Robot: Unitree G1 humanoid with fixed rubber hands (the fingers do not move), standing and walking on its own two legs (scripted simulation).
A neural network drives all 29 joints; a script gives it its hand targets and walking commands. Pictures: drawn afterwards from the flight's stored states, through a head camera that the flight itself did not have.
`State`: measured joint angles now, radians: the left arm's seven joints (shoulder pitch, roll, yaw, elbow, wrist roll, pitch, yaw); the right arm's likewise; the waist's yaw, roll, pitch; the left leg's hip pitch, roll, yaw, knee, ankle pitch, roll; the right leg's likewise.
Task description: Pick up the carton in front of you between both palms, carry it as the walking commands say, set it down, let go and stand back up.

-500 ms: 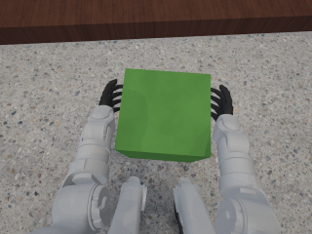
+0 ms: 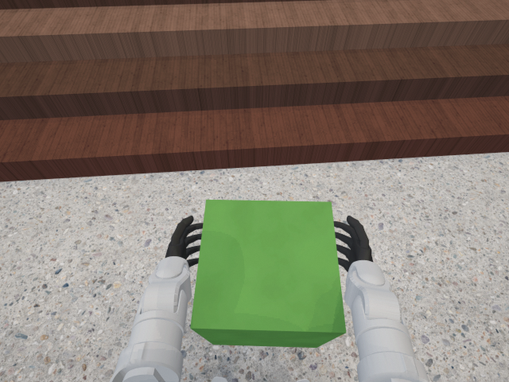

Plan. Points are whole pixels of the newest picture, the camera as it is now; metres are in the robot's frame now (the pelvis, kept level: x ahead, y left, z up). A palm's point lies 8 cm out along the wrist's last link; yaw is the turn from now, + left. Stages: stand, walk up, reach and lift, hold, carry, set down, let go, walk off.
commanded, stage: reach and lift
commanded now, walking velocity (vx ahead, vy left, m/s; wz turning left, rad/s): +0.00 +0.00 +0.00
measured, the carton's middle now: (266, 280) +0.33 +0.00 -0.11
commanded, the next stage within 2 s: hold in 1.32 s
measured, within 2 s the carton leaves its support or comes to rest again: neither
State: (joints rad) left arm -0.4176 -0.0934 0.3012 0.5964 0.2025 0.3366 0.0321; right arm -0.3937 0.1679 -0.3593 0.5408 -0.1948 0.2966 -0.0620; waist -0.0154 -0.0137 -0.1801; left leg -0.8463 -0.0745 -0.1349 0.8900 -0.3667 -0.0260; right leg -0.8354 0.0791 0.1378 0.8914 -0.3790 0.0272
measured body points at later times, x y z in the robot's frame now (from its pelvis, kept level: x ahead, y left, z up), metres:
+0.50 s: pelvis +0.01 +0.00 +0.05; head -0.03 +0.00 +0.50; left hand +0.31 +0.15 +0.06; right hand +0.32 -0.15 +0.07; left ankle +0.03 +0.13 -0.69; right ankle +0.02 -0.13 -0.69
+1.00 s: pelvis +0.01 +0.00 +0.06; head -0.02 +0.00 +0.51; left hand +0.32 +0.15 +0.08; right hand +0.32 -0.15 +0.08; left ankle +0.03 +0.13 -0.69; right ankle +0.02 -0.13 -0.69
